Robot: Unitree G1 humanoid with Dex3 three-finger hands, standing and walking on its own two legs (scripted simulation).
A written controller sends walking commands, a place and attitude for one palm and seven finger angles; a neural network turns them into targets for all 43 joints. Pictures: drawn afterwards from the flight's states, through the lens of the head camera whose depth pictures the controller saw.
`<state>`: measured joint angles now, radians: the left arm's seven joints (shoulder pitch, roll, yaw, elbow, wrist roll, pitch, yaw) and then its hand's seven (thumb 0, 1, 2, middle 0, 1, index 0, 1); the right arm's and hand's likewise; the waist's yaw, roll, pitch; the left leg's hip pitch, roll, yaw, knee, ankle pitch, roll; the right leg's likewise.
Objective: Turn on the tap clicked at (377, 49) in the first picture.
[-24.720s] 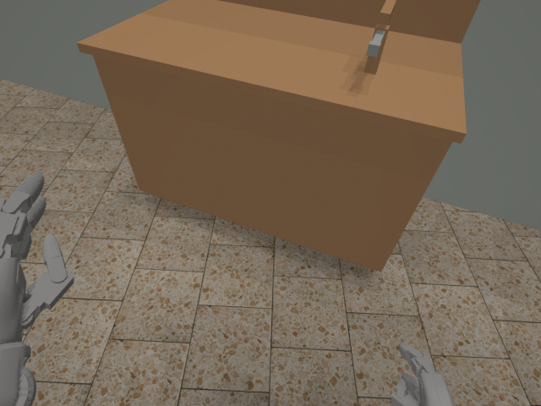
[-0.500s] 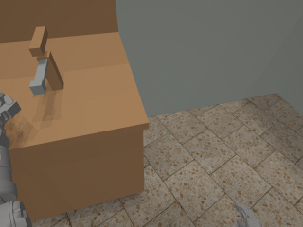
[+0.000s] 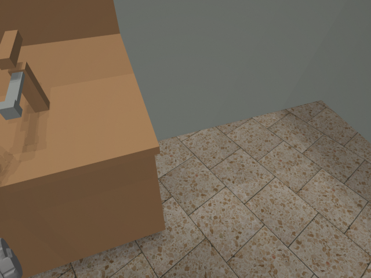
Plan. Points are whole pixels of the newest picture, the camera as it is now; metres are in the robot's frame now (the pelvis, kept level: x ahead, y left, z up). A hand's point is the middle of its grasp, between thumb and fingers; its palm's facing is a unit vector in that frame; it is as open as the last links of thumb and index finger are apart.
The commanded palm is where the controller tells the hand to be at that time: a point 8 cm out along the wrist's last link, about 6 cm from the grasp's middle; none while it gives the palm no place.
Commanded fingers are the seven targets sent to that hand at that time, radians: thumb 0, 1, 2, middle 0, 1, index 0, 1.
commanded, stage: reach beside the lever's end, fingers flat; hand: left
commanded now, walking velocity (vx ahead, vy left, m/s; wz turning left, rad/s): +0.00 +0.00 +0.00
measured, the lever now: (10, 109) +0.40 +0.37 +0.16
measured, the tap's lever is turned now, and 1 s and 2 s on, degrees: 0 3 30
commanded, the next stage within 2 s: push the lever round in 0.08 s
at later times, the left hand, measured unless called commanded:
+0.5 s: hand out of the picture +0.37 +0.39 +0.15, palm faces +0.58 -0.81 -0.06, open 7.9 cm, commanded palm +0.32 +0.41 +0.15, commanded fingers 0.00 0.90 0.90 -0.15 -0.15 -0.15 -0.15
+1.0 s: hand (13, 125) +0.37 +0.36 +0.15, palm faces +0.57 -0.82 -0.06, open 7.8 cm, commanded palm +0.33 +0.38 +0.15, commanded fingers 0.00 0.90 0.90 -0.15 -0.15 -0.15 -0.15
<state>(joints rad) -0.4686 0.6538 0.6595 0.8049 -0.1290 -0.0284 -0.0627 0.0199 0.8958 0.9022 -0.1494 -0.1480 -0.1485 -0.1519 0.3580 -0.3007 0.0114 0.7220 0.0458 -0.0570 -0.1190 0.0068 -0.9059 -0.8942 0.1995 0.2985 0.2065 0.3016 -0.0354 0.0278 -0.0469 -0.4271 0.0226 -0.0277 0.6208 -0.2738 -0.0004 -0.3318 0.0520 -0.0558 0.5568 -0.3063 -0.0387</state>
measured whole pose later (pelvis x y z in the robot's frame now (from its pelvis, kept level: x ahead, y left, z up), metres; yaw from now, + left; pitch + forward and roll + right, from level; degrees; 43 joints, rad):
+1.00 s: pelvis +0.01 +0.02 +0.00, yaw +0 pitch +3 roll -2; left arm -0.42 0.46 0.51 0.55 -0.13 0.07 0.08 0.04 0.92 0.91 -0.15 -0.15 -0.15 -0.15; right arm 0.28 -0.26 0.02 0.70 0.04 -0.08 -0.12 0.01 -0.91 -0.89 0.20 0.30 0.21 0.30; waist -0.01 0.03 -0.06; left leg -0.37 0.00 -0.01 0.59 -0.27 0.02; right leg -0.27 0.03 -0.04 0.51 -0.30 -0.01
